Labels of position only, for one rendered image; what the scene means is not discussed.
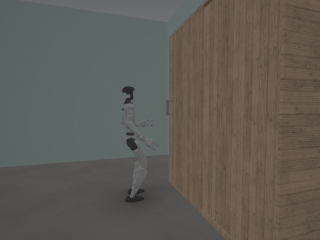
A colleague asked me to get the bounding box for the right robot hand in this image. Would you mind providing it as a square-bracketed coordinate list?
[144, 138, 159, 151]

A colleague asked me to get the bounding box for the handle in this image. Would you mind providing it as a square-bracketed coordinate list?
[166, 100, 172, 115]

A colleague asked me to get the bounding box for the right robot shin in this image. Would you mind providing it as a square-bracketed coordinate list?
[130, 168, 147, 198]

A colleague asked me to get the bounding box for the left robot upper arm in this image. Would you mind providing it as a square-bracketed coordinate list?
[120, 113, 124, 125]

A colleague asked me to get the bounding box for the left robot hand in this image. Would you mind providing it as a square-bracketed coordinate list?
[140, 119, 153, 127]

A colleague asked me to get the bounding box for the right robot upper arm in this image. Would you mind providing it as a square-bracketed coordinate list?
[126, 103, 135, 128]

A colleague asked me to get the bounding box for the right robot forearm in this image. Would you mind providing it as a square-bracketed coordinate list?
[128, 121, 147, 142]

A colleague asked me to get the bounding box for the robot right thigh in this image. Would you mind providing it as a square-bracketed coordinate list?
[128, 139, 147, 173]

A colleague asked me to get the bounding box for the wardrobe door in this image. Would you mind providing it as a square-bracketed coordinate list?
[169, 6, 205, 211]
[202, 0, 283, 240]

